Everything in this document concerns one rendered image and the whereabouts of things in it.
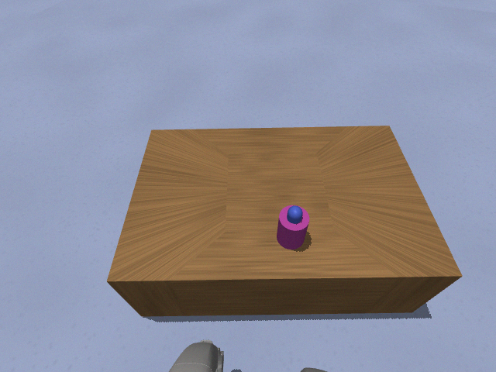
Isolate bottle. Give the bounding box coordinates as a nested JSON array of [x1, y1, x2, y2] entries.
[[277, 205, 309, 250]]

